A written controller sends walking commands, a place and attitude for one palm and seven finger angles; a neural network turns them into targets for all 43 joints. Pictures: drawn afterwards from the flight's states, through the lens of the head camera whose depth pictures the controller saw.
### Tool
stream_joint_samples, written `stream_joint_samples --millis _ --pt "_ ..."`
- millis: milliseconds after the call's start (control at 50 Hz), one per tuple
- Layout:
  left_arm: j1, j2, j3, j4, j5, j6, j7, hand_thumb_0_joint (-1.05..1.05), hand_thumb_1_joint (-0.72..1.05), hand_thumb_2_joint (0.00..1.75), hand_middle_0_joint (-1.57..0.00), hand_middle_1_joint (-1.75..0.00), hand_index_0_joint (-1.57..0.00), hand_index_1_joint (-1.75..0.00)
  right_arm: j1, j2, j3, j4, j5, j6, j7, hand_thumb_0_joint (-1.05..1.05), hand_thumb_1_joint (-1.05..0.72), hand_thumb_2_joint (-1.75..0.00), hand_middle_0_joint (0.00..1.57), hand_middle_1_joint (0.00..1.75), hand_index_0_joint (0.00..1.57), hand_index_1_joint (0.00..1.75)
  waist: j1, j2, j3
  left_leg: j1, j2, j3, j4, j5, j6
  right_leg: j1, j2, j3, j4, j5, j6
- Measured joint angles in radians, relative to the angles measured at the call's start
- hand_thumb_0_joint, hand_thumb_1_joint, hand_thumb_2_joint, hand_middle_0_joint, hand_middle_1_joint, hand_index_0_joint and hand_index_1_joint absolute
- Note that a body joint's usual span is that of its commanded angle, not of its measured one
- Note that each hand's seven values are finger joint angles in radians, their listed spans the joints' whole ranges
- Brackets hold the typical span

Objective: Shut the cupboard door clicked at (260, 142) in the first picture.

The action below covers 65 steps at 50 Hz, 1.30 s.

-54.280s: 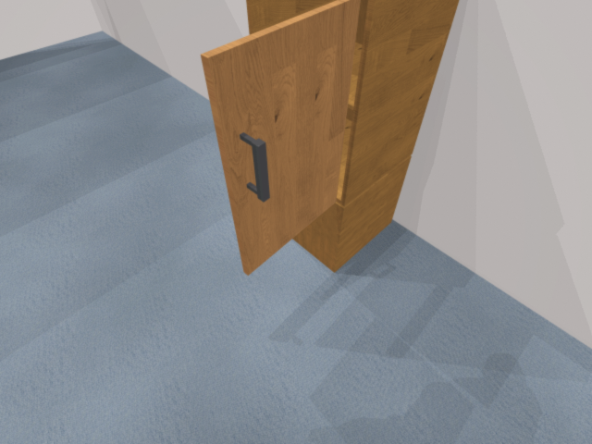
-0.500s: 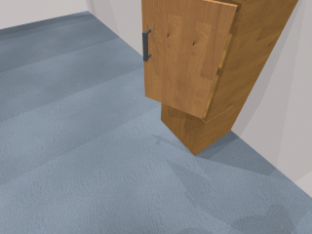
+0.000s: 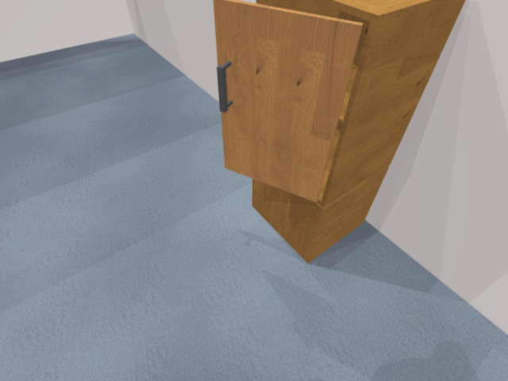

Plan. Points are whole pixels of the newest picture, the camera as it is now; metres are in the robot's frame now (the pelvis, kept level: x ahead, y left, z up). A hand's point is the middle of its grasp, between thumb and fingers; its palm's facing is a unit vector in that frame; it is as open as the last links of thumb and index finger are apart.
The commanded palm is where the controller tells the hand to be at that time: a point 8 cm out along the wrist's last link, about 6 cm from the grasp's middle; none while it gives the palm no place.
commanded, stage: look to check the result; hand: left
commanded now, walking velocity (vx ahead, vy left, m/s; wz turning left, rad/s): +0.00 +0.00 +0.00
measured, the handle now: (225, 87) +0.90 +0.13 +0.02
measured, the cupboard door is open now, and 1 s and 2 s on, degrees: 26 26 26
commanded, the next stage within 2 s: walk to a spot facing it in 0.54 s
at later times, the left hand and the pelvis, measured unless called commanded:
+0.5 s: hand out of the picture +0.04 +0.18 -0.17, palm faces +0.00 -0.97 -0.25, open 7.3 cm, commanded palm none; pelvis +0.03 -0.02 +0.00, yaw +0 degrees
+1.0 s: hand out of the picture +0.02 +0.18 -0.20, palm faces +0.18 -0.96 -0.21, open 7.3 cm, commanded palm none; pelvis +0.04 +0.00 -0.02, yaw +9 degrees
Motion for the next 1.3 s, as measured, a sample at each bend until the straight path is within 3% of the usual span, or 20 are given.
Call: stream_joint_samples --millis 320,720,840,940,1000,1040,1100,1140,1220,1300 --pt "-0.027 0.014 0.001 0.012 -0.005 0.002 0.006 0.0 0.91 0.9 -0.2 -0.3 -0.2 -0.29 -0.017 0.0 0.012 0.021 0.002 0.0 -0.001 0.0 -0.91 -0.89 0.2 0.3 0.2 0.3 -0.002 0.008 0.033 0.017 0.012 -0.001 0.011 -0.03 -0.017 0.037 0.012 0.004 -0.035 -0.005 -0.014" --pt "-0.007 -0.024 -0.001 0.007 -0.006 0.004 0.02 0.0 0.91 0.9 -0.2 -0.3 -0.21 -0.29 -0.045 0.022 0.015 0.006 0.002 0.003 -0.011 0.0 -0.91 -0.89 0.2 0.3 0.2 0.3 0.008 -0.008 0.025 0.022 0.023 -0.006 0.047 -0.073 -0.033 0.066 0.025 0.004 -0.051 -0.02 -0.025" --pt "0.004 -0.043 0.017 -0.028 -0.004 0.022 0.025 0.0 0.91 0.9 -0.2 -0.3 -0.21 -0.29 -0.007 0.039 0.003 -0.019 0.0 0.028 -0.008 0.0 -0.91 -0.89 0.2 0.3 0.19 0.3 0.002 0.0 0.04 -0.048 0.019 -0.039 0.18 -0.126 -0.034 0.03 0.026 -0.044 0.043 -0.078 -0.03" --pt "0.016 -0.036 0.037 -0.07 0.012 0.031 0.022 0.0 0.91 0.9 -0.2 -0.3 -0.21 -0.29 0.024 0.059 -0.021 -0.048 -0.003 0.066 0.004 0.0 -0.91 -0.89 0.2 0.3 0.19 0.3 -0.004 -0.013 0.073 -0.14 0.048 -0.005 0.491 -0.349 -0.056 0.026 0.002 -0.114 0.139 -0.151 -0.028" --pt "0.014 -0.018 0.047 -0.092 0.011 0.034 0.016 0.0 0.91 0.9 -0.2 -0.3 -0.21 -0.29 0.031 0.064 -0.026 -0.083 -0.006 0.068 0.014 0.01 -0.91 -0.89 0.2 0.3 0.19 0.3 -0.013 -0.042 0.092 -0.125 0.059 0.032 0.429 -0.307 -0.058 0.006 -0.047 -0.152 0.224 -0.206 -0.006" --pt "0.012 -0.012 0.05 -0.111 0.004 0.037 0.011 0.0 0.9 0.9 -0.2 -0.3 -0.21 -0.3 0.036 0.052 -0.03 -0.113 -0.012 0.056 0.021 0.0 -0.91 -0.89 0.2 0.3 0.2 0.3 -0.02 -0.041 0.095 -0.113 0.052 0.035 0.36 -0.207 -0.026 -0.059 -0.084 -0.174 0.364 -0.241 0.017" --pt "-0.023 0.001 0.056 -0.142 0.0 0.061 0.012 0.0 0.91 0.9 -0.2 -0.3 -0.21 -0.29 0.019 0.041 -0.035 -0.139 -0.018 0.04 0.022 0.0 -0.91 -0.89 0.2 0.3 0.2 0.3 -0.018 -0.035 0.105 -0.142 0.023 0.031 0.372 -0.223 0.007 -0.23 -0.089 -0.081 0.661 -0.297 0.046" --pt "-0.055 0.01 0.063 -0.162 0.003 0.069 0.008 0.0 0.91 0.9 -0.2 -0.3 -0.21 -0.29 0.014 0.035 -0.034 -0.151 -0.021 0.037 0.021 0.0 -0.91 -0.89 0.2 0.3 0.2 0.3 -0.021 -0.022 0.1 -0.144 0.009 0.013 0.324 -0.195 0.007 -0.316 -0.087 -0.034 0.744 -0.247 0.055" --pt "-0.113 0.025 0.07 -0.217 0.008 0.058 -0.002 0.0 0.91 0.9 -0.2 -0.3 -0.2 -0.29 0.002 0.021 -0.033 -0.163 -0.023 0.035 0.021 0.0 -0.91 -0.89 0.2 0.3 0.2 0.3 -0.017 0.009 0.086 -0.136 -0.005 -0.041 0.209 -0.115 0.008 -0.398 -0.094 0.022 0.694 -0.153 0.077" --pt "-0.153 0.04 0.07 -0.259 0.011 0.051 -0.003 0.0 0.91 0.9 -0.2 -0.3 -0.2 -0.29 -0.011 0.008 -0.041 -0.177 -0.022 0.037 0.027 0.0 -0.91 -0.89 0.2 0.3 0.2 0.3 -0.022 0.03 0.07 -0.134 -0.005 -0.106 0.14 -0.063 -0.004 -0.403 -0.085 0.044 0.582 -0.135 0.094"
